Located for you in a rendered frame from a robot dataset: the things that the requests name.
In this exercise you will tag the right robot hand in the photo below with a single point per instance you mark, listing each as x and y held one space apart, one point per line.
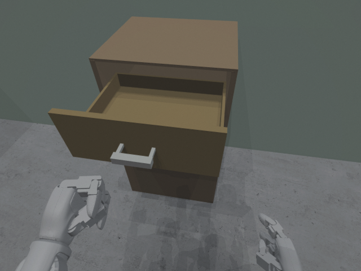
283 255

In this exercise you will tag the drawer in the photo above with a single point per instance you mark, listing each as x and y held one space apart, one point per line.
183 118

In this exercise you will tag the left robot hand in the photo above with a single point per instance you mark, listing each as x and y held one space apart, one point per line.
85 196

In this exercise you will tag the handle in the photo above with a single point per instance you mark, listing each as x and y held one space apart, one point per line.
132 160

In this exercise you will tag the robot left forearm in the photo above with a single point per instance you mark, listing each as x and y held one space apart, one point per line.
46 255

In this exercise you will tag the cabinet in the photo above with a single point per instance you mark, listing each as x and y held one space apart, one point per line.
185 48

